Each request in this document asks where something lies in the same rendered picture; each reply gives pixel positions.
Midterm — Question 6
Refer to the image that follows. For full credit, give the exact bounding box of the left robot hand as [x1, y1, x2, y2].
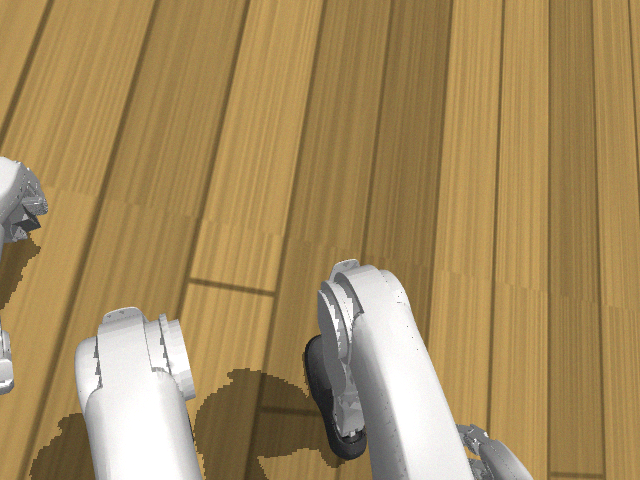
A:
[0, 156, 48, 243]

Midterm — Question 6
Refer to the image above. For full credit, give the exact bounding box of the cube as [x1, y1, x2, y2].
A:
[8, 204, 41, 232]

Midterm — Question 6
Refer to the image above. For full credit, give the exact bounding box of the right robot foot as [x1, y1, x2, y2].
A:
[304, 334, 367, 460]

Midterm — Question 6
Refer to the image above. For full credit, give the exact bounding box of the right robot hand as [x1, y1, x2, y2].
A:
[456, 424, 534, 480]

